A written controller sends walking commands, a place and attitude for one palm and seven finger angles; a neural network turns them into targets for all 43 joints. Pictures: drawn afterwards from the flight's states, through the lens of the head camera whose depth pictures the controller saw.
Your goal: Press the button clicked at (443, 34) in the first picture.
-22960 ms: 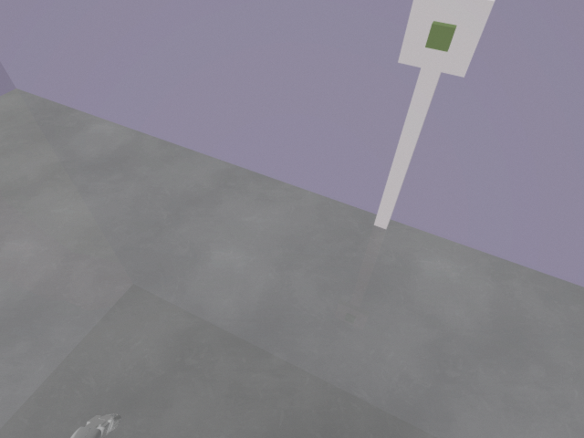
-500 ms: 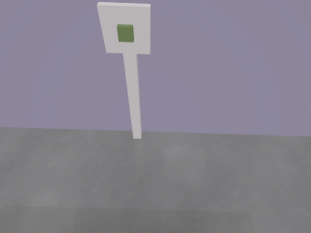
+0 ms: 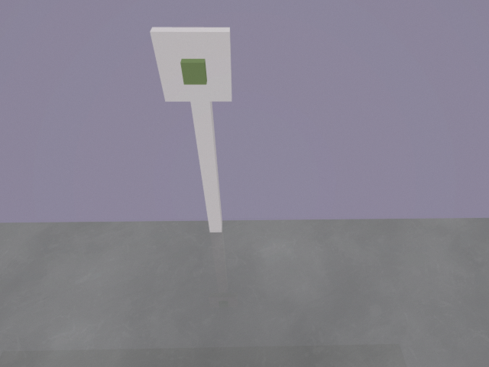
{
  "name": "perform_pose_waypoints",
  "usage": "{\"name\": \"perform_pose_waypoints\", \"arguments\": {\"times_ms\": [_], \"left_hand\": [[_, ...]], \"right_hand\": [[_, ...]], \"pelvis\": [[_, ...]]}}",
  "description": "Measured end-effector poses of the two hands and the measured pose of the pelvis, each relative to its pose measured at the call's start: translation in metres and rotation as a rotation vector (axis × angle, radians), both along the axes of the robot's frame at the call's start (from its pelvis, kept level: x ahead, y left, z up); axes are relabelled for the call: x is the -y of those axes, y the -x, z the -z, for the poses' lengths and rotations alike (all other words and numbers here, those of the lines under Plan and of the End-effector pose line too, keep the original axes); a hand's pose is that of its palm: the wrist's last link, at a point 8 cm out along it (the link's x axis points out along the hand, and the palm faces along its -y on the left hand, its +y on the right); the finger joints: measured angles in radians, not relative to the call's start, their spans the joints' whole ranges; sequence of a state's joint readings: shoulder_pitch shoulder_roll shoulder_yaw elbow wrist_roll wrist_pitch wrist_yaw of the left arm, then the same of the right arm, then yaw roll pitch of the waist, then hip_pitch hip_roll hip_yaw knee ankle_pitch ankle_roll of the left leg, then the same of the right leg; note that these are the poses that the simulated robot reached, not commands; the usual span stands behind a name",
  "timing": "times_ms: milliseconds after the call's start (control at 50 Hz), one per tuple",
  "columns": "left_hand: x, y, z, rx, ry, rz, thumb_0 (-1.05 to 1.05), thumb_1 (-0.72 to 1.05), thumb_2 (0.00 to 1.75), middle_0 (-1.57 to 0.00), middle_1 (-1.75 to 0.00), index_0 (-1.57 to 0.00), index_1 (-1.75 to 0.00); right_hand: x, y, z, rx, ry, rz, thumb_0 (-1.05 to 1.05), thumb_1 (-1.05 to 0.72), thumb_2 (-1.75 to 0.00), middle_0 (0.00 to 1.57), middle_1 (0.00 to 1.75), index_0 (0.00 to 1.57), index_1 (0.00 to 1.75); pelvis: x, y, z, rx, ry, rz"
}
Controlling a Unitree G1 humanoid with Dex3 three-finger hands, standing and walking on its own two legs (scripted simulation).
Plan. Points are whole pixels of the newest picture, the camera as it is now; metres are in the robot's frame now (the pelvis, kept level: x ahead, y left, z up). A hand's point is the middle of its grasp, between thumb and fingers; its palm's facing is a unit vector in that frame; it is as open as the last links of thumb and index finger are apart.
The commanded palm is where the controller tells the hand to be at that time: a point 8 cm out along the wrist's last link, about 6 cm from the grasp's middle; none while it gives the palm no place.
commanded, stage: let the arm hang, fingers relaxed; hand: left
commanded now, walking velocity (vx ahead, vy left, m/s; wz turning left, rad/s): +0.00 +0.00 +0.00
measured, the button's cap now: (194, 71) +0.81 +0.18 +0.08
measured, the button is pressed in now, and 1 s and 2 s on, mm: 0 0 0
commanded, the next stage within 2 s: stand and wait in 0.18 s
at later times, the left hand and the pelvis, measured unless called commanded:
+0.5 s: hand out of the picture +0.00 +0.17 -0.18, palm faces +0.02 -0.98 -0.19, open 7.4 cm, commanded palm none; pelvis +0.01 +0.01 +0.00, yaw -1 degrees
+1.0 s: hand out of the picture +0.04 +0.20 -0.17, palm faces +0.00 -0.97 -0.24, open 7.4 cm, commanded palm none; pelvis +0.02 +0.00 +0.00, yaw +0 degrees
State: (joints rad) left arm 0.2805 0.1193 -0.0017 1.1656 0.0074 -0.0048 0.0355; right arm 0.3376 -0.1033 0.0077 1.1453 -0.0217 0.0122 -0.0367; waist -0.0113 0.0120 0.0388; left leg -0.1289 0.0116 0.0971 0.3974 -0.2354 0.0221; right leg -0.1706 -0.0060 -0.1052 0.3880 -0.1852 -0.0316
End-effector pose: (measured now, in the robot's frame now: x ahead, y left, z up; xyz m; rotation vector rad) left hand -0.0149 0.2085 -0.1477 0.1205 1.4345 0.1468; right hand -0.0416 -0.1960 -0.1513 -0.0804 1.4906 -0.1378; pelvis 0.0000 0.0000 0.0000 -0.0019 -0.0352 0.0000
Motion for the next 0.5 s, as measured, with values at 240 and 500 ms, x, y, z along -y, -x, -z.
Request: {"name": "perform_pose_waypoints", "arguments": {"times_ms": [240,500], "left_hand": [[-0.004,0.007,0.0,-0.032,0.002,-0.006,0.0,0.91,0.9,-0.2,-0.3,-0.2,-0.3],[-0.014,-0.008,-0.002,-0.01,-0.015,0.007,0.0,0.91,0.9,-0.2,-0.29,-0.2,-0.3]], "right_hand": [[-0.006,0.009,-0.002,-0.03,0.006,0.02,0.0,-0.91,-0.9,0.2,0.3,0.2,0.3],[-0.002,-0.013,-0.001,0.019,0.018,0.014,0.0,-0.91,-0.9,0.2,0.3,0.2,0.3]], "pelvis": [[-0.005,-0.003,0.0,-0.008,0.001,0.004],[-0.009,-0.008,0.0,-0.01,0.0,0.009]]}}
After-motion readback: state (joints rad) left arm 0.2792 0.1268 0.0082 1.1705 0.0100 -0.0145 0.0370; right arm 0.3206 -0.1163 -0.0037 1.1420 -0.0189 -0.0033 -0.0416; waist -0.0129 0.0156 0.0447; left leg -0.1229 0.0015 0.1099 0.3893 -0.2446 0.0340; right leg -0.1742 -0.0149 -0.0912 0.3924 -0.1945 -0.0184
